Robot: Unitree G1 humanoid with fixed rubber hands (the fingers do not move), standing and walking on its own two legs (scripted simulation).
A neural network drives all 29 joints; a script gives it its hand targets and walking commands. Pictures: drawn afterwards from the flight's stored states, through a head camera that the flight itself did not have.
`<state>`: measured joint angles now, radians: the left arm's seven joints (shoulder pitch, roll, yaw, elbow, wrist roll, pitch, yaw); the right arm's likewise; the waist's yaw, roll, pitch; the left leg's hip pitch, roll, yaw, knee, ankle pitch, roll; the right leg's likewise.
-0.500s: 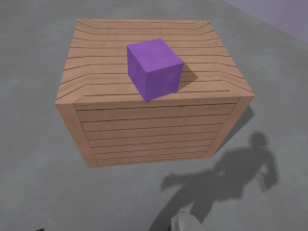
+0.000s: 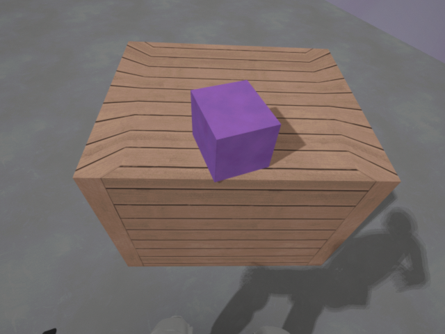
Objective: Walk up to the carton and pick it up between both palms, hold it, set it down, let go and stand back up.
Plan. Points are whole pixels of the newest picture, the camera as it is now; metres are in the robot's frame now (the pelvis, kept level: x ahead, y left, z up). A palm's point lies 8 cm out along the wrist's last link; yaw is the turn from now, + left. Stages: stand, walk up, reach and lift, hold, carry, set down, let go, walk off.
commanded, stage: walk up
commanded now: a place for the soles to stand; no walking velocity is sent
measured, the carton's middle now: (231, 130) +0.60 +0.01 -0.02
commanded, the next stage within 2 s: none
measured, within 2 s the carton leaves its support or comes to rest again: neither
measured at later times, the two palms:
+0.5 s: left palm (88, 313) +0.17 +0.26 -0.08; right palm (427, 301) +0.22 -0.40 -0.09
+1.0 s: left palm (110, 279) +0.23 +0.24 -0.10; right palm (403, 278) +0.26 -0.38 -0.11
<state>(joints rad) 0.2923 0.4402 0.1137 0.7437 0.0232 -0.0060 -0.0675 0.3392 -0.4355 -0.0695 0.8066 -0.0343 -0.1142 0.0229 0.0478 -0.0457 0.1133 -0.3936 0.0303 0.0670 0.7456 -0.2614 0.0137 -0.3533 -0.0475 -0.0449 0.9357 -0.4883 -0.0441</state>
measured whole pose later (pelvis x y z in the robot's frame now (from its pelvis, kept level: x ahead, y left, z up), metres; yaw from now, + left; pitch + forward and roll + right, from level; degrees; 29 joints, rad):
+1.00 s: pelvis +0.16 -0.07 +0.00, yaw +2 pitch -3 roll -1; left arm 0.17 0.38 0.01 0.94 0.00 -0.06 0.01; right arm 0.14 -0.39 -0.03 0.97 -0.01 -0.03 0.02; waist 0.01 0.03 0.12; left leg -0.40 0.02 0.01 0.74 -0.28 0.01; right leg -0.29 -0.03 -0.04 0.74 -0.40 0.02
